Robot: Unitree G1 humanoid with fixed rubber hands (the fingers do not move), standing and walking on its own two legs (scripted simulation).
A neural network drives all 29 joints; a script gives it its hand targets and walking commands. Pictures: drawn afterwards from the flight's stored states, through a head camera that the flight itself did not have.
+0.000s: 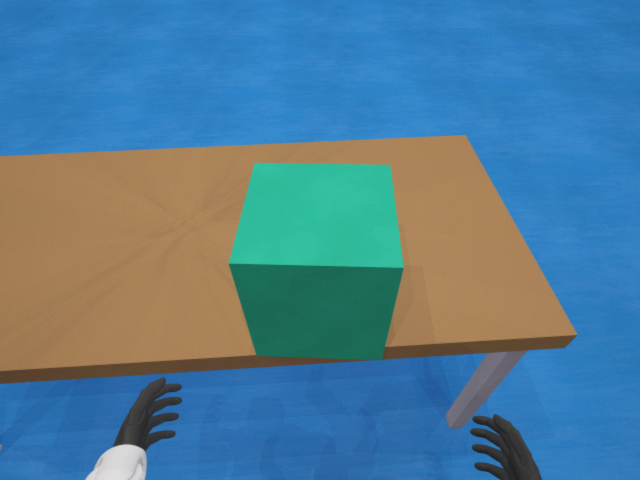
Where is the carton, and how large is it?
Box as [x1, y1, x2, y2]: [229, 163, 403, 359]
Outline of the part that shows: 254,163 229,260 229,265 256,354 270,356 381,359 403,268 390,166 363,164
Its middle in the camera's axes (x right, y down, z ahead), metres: +0.00 +0.04 +0.62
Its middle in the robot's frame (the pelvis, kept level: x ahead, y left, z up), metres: +0.44 +0.01 -0.02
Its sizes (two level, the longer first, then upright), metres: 0.210 0.200 0.250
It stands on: a table, 0.62 m high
